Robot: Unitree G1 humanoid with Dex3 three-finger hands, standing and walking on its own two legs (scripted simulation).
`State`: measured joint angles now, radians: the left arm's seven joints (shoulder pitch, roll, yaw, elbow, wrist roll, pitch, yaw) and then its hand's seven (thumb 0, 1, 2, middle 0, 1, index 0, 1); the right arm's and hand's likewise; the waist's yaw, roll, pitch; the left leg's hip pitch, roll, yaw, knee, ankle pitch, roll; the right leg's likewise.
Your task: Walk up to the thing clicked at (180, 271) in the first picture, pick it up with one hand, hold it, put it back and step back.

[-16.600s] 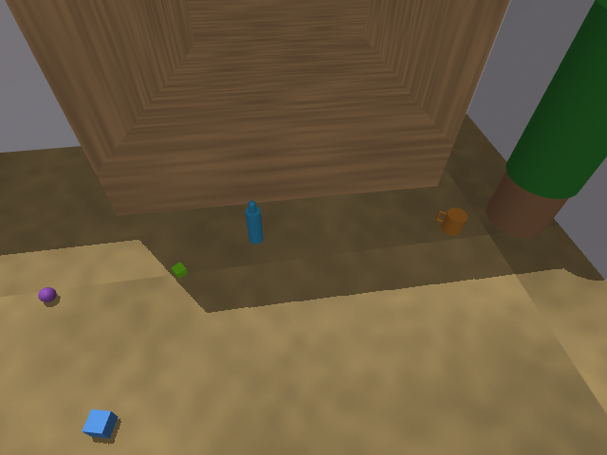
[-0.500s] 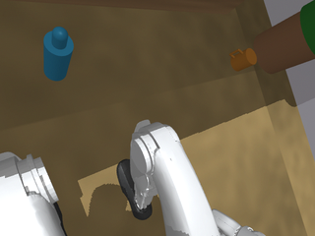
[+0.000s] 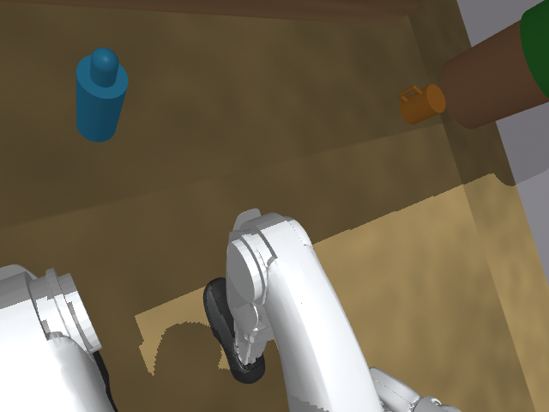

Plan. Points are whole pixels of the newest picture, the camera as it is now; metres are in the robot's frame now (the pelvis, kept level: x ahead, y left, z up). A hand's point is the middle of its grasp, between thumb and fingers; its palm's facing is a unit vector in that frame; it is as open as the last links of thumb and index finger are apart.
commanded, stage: close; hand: left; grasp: from above
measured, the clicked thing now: out of the picture +0.36 +0.39 -0.29
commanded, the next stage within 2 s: settle in 1.00 s
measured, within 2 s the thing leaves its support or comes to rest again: leaves its support in 1.38 s
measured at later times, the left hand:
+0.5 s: hand out of the picture +0.35 +0.39 -0.26, palm faces -0.20 -0.40 -0.90, open 8.9 cm
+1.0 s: hand out of the picture +0.35 +0.39 -0.26, palm faces -0.21 -0.39 -0.90, open 7.6 cm
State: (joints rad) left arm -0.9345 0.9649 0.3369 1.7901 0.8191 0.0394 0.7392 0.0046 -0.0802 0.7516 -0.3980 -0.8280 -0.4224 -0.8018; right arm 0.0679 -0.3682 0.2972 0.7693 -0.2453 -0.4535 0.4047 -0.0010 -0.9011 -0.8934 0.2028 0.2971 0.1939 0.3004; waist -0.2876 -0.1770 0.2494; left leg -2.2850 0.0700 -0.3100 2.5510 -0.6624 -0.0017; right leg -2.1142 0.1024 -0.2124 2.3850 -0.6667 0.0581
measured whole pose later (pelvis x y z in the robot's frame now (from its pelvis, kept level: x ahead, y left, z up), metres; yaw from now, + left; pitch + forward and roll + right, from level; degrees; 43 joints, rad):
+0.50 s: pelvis +0.00 +0.00 +0.00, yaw +0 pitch +20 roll -14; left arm -0.94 0.97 0.34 1.79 0.82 0.04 0.73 0.01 0.18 0.59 -0.61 -0.69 -0.64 -0.65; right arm 0.07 -0.38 0.30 0.77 -0.25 -0.46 0.40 0.00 -0.90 -0.89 0.20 0.30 0.19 0.30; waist -0.29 -0.18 0.25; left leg -2.28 0.07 -0.31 2.55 -0.67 0.00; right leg -2.11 0.10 -0.21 2.38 -0.67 0.06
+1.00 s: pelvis +0.00 +0.00 +0.00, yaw +0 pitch +20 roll -14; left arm -0.93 0.98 0.35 1.80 0.84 0.03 0.73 0.04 0.36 0.45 -0.81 -0.60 -0.77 -0.50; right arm 0.06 -0.37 0.29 0.78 -0.25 -0.45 0.39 0.00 -0.90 -0.89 0.20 0.30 0.19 0.30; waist -0.29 -0.18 0.25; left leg -2.29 0.07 -0.30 2.55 -0.66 0.00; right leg -2.12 0.10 -0.21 2.39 -0.66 0.06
